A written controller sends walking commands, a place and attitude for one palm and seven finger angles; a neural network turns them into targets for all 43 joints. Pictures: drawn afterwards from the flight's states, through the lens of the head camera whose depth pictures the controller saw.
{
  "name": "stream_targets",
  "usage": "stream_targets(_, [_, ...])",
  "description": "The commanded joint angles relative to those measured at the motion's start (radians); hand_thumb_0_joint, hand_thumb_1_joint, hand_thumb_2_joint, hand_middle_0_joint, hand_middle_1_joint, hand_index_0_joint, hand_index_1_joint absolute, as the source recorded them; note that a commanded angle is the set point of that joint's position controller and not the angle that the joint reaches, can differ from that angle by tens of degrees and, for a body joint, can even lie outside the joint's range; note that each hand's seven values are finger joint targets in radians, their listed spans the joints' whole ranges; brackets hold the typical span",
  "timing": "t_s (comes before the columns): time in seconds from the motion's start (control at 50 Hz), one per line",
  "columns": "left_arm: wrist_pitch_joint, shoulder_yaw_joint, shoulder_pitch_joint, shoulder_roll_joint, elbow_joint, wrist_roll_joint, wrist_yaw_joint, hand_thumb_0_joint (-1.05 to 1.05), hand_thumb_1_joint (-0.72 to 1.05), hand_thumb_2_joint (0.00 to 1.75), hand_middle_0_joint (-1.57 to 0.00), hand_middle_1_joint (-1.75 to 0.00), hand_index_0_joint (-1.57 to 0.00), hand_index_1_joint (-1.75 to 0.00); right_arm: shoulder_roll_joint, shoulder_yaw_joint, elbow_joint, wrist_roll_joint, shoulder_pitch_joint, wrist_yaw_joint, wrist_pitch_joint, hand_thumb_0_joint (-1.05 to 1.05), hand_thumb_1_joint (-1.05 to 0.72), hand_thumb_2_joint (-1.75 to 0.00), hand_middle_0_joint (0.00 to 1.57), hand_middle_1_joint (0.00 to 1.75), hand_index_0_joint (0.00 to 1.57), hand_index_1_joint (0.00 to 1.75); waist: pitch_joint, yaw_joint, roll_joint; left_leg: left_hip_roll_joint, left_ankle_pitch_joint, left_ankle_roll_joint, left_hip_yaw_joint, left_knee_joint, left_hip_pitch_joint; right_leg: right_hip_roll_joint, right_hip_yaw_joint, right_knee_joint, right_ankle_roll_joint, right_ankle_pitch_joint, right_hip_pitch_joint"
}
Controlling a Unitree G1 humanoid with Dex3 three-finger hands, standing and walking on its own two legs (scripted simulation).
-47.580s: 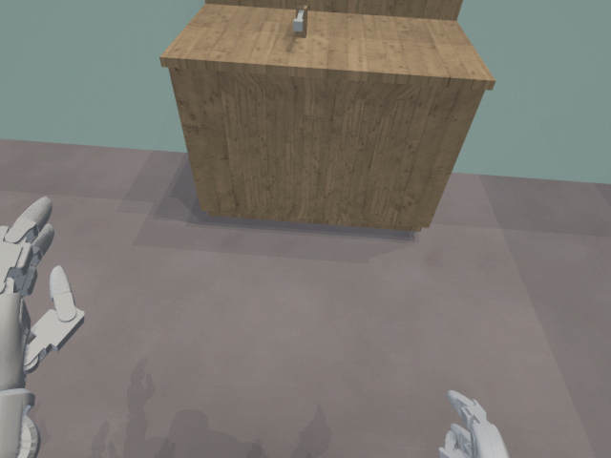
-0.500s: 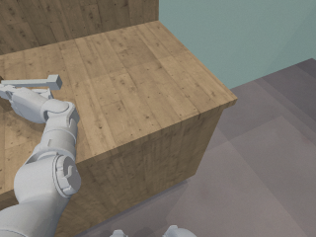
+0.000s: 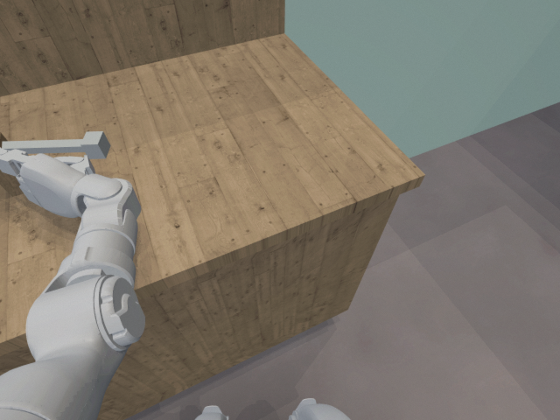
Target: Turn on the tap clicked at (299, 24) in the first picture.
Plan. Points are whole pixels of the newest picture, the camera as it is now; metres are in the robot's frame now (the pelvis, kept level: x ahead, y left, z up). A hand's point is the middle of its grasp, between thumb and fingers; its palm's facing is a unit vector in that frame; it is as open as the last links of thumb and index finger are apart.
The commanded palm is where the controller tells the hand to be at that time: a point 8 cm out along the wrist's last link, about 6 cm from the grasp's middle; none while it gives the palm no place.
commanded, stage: push the lever round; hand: left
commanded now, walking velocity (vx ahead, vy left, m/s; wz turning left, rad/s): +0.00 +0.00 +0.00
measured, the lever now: (96, 145) +0.50 +0.22 +0.13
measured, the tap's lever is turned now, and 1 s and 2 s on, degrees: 67 67 68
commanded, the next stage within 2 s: lift the hand up off the lever in 0.94 s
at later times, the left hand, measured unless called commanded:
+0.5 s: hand (86, 163) +0.48 +0.24 +0.11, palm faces +0.86 -0.49 -0.14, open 8.5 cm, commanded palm +0.48 +0.27 +0.11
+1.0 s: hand (86, 164) +0.48 +0.24 +0.11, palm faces +0.86 -0.49 -0.15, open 8.6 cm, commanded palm +0.49 +0.26 +0.11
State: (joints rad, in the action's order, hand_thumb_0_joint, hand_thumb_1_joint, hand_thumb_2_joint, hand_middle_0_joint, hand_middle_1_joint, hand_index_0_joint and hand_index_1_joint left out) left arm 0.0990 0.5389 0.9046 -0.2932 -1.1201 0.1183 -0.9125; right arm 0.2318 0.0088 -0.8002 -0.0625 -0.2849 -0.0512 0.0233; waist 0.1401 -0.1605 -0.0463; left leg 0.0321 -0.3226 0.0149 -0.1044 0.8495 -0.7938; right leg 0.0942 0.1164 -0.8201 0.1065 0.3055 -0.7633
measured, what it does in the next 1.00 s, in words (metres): stands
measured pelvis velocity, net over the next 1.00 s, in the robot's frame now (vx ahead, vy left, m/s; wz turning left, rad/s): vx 0.00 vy -0.01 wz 0.01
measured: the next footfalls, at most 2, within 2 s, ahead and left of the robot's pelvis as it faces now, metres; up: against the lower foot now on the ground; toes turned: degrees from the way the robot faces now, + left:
none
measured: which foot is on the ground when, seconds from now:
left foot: down 0.00-1.00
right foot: down 0.00-1.00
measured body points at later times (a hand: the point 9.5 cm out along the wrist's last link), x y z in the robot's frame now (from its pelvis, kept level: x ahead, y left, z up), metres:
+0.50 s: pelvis +0.00 -0.01 +0.00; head +0.05 -0.02 +0.45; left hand +0.43 +0.26 +0.12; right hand +0.04 -0.27 -0.14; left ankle +0.07 +0.17 -0.69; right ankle +0.06 -0.03 -0.69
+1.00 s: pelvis +0.00 -0.01 +0.00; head +0.05 -0.02 +0.45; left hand +0.43 +0.26 +0.12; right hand +0.03 -0.27 -0.14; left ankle +0.07 +0.17 -0.69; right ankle +0.06 -0.03 -0.69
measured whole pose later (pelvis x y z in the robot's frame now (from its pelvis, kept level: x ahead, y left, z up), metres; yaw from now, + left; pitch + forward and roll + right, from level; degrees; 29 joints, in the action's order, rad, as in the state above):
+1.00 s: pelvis +0.00 -0.01 +0.00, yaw +0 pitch +14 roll +0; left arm 0.09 0.51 0.91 -0.32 -1.13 0.10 -0.89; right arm 0.24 0.01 -0.81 -0.06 -0.29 -0.05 0.04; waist 0.14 -0.16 -0.04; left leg 0.04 -0.33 0.01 -0.11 0.85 -0.81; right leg 0.10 0.13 -0.82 0.11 0.30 -0.78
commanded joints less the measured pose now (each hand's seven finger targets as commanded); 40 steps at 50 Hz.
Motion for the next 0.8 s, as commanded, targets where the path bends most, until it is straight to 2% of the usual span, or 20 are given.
stream_targets(0.0, [0.074, -0.077, 0.590, -0.384, 0.280, 0.078, 0.073, 0.00, 0.90, 0.90, -0.15, -0.15, -0.15, -0.15, 0.138, -0.047, 0.079, -0.001, -0.037, -0.013, 0.025, 0.00, -0.90, -0.90, 0.20, 0.30, 0.20, 0.30, 0.334, -0.019, -0.009, -0.021, -0.081, 0.026, 0.051, -0.044, -0.037, -0.147, -0.311, 0.266, -0.142, 0.168, 0.343])
stream_targets(0.02, [0.078, -0.082, 0.599, -0.386, 0.290, 0.084, 0.074, 0.00, 0.90, 0.90, -0.15, -0.15, -0.15, -0.15, 0.136, -0.045, 0.082, 0.000, -0.045, -0.013, 0.027, 0.00, -0.90, -0.90, 0.20, 0.30, 0.20, 0.30, 0.345, -0.021, -0.017, -0.022, -0.079, 0.029, 0.053, -0.051, -0.021, -0.140, -0.295, 0.257, -0.138, 0.168, 0.336])
stream_targets(0.04, [0.076, -0.095, 0.589, -0.359, 0.275, 0.079, 0.075, 0.00, 0.90, 0.90, -0.15, -0.15, -0.15, -0.15, 0.134, -0.045, 0.084, -0.001, -0.042, -0.011, 0.029, 0.00, -0.90, -0.90, 0.20, 0.30, 0.20, 0.30, 0.328, -0.026, 0.002, -0.022, -0.083, 0.029, 0.052, -0.051, -0.021, -0.137, -0.294, 0.261, -0.140, 0.174, 0.326])
stream_targets(0.08, [0.075, -0.078, 0.574, -0.382, 0.273, 0.075, 0.076, 0.00, 0.90, 0.90, -0.15, -0.15, -0.15, -0.15, 0.138, -0.045, 0.083, -0.001, -0.035, -0.012, 0.030, 0.00, -0.90, -0.90, 0.20, 0.30, 0.20, 0.30, 0.334, -0.021, 0.026, -0.021, -0.090, 0.026, 0.053, -0.036, -0.047, -0.151, -0.324, 0.274, -0.148, 0.194, 0.342])
stream_targets(0.1, [0.075, -0.074, 0.575, -0.387, 0.269, 0.077, 0.076, 0.00, 0.90, 0.90, -0.15, -0.15, -0.15, -0.15, 0.138, -0.046, 0.077, -0.002, -0.034, -0.012, 0.027, 0.00, -0.90, -0.90, 0.20, 0.30, 0.20, 0.30, 0.318, -0.020, 0.010, -0.021, -0.087, 0.026, 0.049, -0.038, -0.048, -0.150, -0.318, 0.272, -0.145, 0.177, 0.338])
stream_targets(0.14, [0.080, -0.082, 0.599, -0.382, 0.295, 0.079, 0.077, 0.00, 0.90, 0.90, -0.15, -0.15, -0.15, -0.15, 0.136, -0.046, 0.081, -0.002, -0.041, -0.011, 0.028, 0.00, -0.90, -0.90, 0.20, 0.30, 0.20, 0.30, 0.342, -0.024, -0.011, -0.021, -0.081, 0.028, 0.050, -0.045, -0.029, -0.147, -0.310, 0.261, -0.143, 0.151, 0.341])
stream_targets(0.22, [0.072, -0.077, 0.576, -0.390, 0.273, 0.078, 0.079, 0.00, 0.90, 0.90, -0.15, -0.15, -0.15, -0.15, 0.137, -0.045, 0.083, 0.000, -0.037, -0.011, 0.028, 0.00, -0.90, -0.90, 0.20, 0.30, 0.20, 0.30, 0.324, -0.023, 0.006, -0.020, -0.086, 0.025, 0.049, -0.038, -0.056, -0.155, -0.325, 0.267, -0.147, 0.168, 0.349])
stream_targets(0.26, [0.070, -0.071, 0.580, -0.401, 0.278, 0.077, 0.080, 0.00, 0.90, 0.90, -0.15, -0.15, -0.15, -0.15, 0.139, -0.046, 0.082, -0.001, -0.038, -0.011, 0.026, 0.00, -0.90, -0.90, 0.20, 0.30, 0.20, 0.30, 0.341, -0.020, 0.021, -0.019, -0.086, 0.023, 0.048, -0.033, -0.067, -0.162, -0.336, 0.267, -0.152, 0.154, 0.368])
stream_targets(0.28, [0.072, -0.071, 0.591, -0.402, 0.296, 0.078, 0.079, 0.00, 0.90, 0.90, -0.15, -0.15, -0.15, -0.15, 0.138, -0.046, 0.084, 0.000, -0.034, -0.012, 0.026, 0.00, -0.90, -0.90, 0.20, 0.30, 0.20, 0.30, 0.350, -0.019, 0.005, -0.018, -0.083, 0.021, 0.047, -0.032, -0.067, -0.168, -0.346, 0.266, -0.152, 0.143, 0.379])
stream_targets(0.32, [0.072, -0.076, 0.589, -0.393, 0.281, 0.083, 0.082, 0.00, 0.90, 0.90, -0.15, -0.15, -0.15, -0.15, 0.138, -0.047, 0.079, -0.001, -0.046, -0.010, 0.027, 0.00, -0.90, -0.90, 0.20, 0.30, 0.20, 0.30, 0.340, -0.026, -0.004, -0.021, -0.079, 0.027, 0.051, -0.041, -0.047, -0.152, -0.316, 0.256, -0.147, 0.126, 0.355])
stream_targets(0.34, [0.072, -0.088, 0.590, -0.372, 0.279, 0.080, 0.083, 0.00, 0.90, 0.90, -0.15, -0.15, -0.15, -0.15, 0.136, -0.046, 0.082, -0.002, -0.046, -0.009, 0.030, 0.00, -0.90, -0.90, 0.20, 0.30, 0.20, 0.30, 0.336, -0.027, 0.009, -0.022, -0.080, 0.026, 0.048, -0.042, -0.047, -0.152, -0.316, 0.258, -0.149, 0.129, 0.351])
stream_targets(0.4, [0.071, -0.074, 0.583, -0.390, 0.269, 0.077, 0.083, 0.00, 0.90, 0.90, -0.15, -0.15, -0.15, -0.15, 0.139, -0.048, 0.078, -0.002, -0.039, -0.009, 0.027, 0.00, -0.90, -0.90, 0.20, 0.30, 0.20, 0.30, 0.323, -0.021, 0.009, -0.021, -0.085, 0.025, 0.048, -0.033, -0.059, -0.154, -0.322, 0.268, -0.147, 0.164, 0.343])
stream_targets(0.44, [0.075, -0.084, 0.603, -0.387, 0.292, 0.079, 0.085, 0.00, 0.90, 0.90, -0.15, -0.15, -0.15, -0.15, 0.138, -0.047, 0.081, -0.001, -0.046, -0.009, 0.029, 0.00, -0.90, -0.90, 0.20, 0.30, 0.20, 0.30, 0.359, -0.024, 0.000, -0.020, -0.082, 0.025, 0.049, -0.036, -0.050, -0.158, -0.326, 0.258, -0.149, 0.137, 0.359])
stream_targets(0.5, [0.067, -0.064, 0.579, -0.405, 0.262, 0.077, 0.083, 0.00, 0.90, 0.90, -0.15, -0.15, -0.15, -0.15, 0.139, -0.049, 0.076, -0.001, -0.039, -0.008, 0.024, 0.00, -0.90, -0.90, 0.20, 0.30, 0.20, 0.30, 0.336, -0.018, 0.007, -0.019, -0.087, 0.021, 0.045, -0.027, -0.078, -0.164, -0.336, 0.265, -0.150, 0.151, 0.367])
stream_targets(0.58, [0.060, -0.088, 0.583, -0.386, 0.263, 0.073, 0.087, 0.00, 0.90, 0.90, -0.15, -0.15, -0.15, -0.15, 0.140, -0.046, 0.082, 0.002, -0.033, -0.010, 0.024, 0.00, -0.90, -0.90, 0.20, 0.30, 0.20, 0.30, 0.327, -0.027, 0.003, -0.016, -0.091, 0.020, 0.049, -0.028, -0.071, -0.166, -0.344, 0.275, -0.151, 0.183, 0.351])
stream_targets(0.6, [0.062, -0.076, 0.592, -0.405, 0.258, 0.074, 0.089, 0.00, 0.90, 0.90, -0.15, -0.15, -0.15, -0.15, 0.143, -0.048, 0.072, 0.002, -0.044, -0.010, 0.021, 0.00, -0.90, -0.90, 0.20, 0.30, 0.20, 0.30, 0.334, -0.024, 0.000, -0.016, -0.088, 0.023, 0.049, -0.033, -0.062, -0.157, -0.324, 0.272, -0.145, 0.185, 0.346])
stream_targets(0.64, [0.064, -0.088, 0.601, -0.397, 0.269, 0.073, 0.088, 0.00, 0.90, 0.90, -0.15, -0.15, -0.15, -0.15, 0.142, -0.046, 0.080, 0.003, -0.044, -0.012, 0.025, 0.00, -0.90, -0.90, 0.20, 0.30, 0.20, 0.30, 0.351, -0.029, 0.007, -0.016, -0.090, 0.027, 0.051, -0.035, -0.055, -0.155, -0.325, 0.270, -0.148, 0.185, 0.346])
stream_targets(0.66, [0.060, -0.098, 0.590, -0.377, 0.260, 0.070, 0.088, 0.00, 0.90, 0.90, -0.15, -0.15, -0.15, -0.15, 0.140, -0.045, 0.080, 0.004, -0.037, -0.012, 0.027, 0.00, -0.90, -0.90, 0.20, 0.30, 0.20, 0.30, 0.327, -0.031, 0.002, -0.014, -0.091, 0.023, 0.050, -0.033, -0.056, -0.159, -0.333, 0.274, -0.150, 0.186, 0.336])
stream_targets(0.72, [0.064, -0.079, 0.591, -0.408, 0.258, 0.069, 0.088, 0.00, 0.90, 0.90, -0.15, -0.15, -0.15, -0.15, 0.144, -0.045, 0.077, 0.004, -0.047, -0.011, 0.027, 0.00, -0.90, -0.90, 0.20, 0.30, 0.20, 0.30, 0.347, -0.025, -0.002, -0.015, -0.088, 0.024, 0.049, -0.036, -0.059, -0.156, -0.323, 0.265, -0.147, 0.182, 0.348])
stream_targets(0.78, [0.061, -0.099, 0.587, -0.381, 0.248, 0.065, 0.092, 0.00, 0.90, 0.90, -0.15, -0.15, -0.15, -0.15, 0.141, -0.044, 0.079, 0.005, -0.046, -0.012, 0.030, 0.00, -0.90, -0.90, 0.20, 0.30, 0.20, 0.30, 0.328, -0.029, 0.011, -0.014, -0.095, 0.024, 0.051, -0.037, -0.054, -0.154, -0.325, 0.278, -0.149, 0.212, 0.332])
